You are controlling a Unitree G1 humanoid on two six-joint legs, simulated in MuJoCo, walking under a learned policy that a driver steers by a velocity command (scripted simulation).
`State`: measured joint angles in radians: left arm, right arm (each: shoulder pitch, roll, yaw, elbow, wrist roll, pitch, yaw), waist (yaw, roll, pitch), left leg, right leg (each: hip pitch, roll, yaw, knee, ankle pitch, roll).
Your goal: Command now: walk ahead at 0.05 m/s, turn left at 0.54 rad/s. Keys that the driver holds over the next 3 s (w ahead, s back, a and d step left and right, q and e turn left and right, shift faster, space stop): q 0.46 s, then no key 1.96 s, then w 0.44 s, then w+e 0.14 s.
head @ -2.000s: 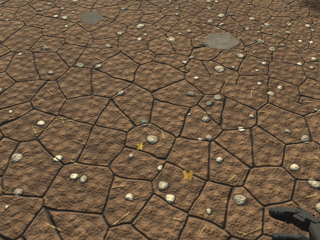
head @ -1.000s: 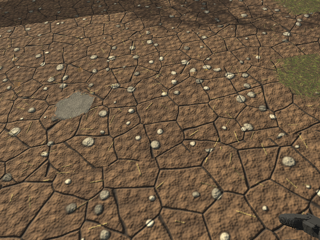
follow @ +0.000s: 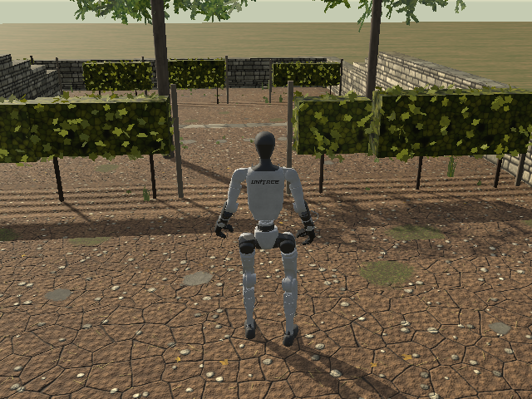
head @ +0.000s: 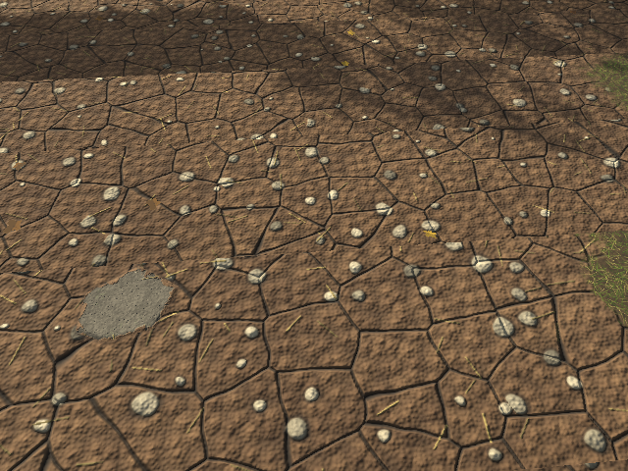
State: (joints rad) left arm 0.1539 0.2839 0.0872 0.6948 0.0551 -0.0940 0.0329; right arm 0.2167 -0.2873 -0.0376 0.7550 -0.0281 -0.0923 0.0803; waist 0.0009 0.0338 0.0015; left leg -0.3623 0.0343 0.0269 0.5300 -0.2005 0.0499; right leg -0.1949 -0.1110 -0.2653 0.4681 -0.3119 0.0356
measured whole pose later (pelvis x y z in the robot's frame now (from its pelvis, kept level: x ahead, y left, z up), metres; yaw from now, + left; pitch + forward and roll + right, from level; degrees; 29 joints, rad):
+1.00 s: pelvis +0.03 -0.05 +0.00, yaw +22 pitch +1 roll +0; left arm 0.13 0.26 0.03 0.71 -0.01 -0.08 -0.10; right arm 0.22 -0.26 -0.02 0.79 0.00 -0.05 0.05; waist -0.03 0.01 0.02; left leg -0.25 0.05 0.01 0.55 -0.31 -0.05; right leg -0.26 0.02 -0.08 0.56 -0.32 -0.06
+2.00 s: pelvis +0.04 -0.06 +0.00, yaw +21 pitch -1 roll +0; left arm 0.18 0.29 0.07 0.89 0.00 -0.07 -0.10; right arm 0.09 -0.29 -0.03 1.03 0.00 -0.03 0.03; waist -0.03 0.02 0.05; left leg -0.15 0.07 0.02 0.45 -0.27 -0.07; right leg -0.18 0.05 -0.06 0.47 -0.28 -0.07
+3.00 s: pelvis +0.16 +0.09 +0.01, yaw +20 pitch -1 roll +1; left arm 0.23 0.23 0.05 0.99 0.07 -0.10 -0.05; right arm 0.42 -0.15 -0.01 1.05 -0.08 -0.12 -0.01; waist -0.03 -0.03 0.03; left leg 0.01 -0.05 0.08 0.23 -0.22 0.05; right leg -0.55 -0.04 0.05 1.02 -0.17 -0.12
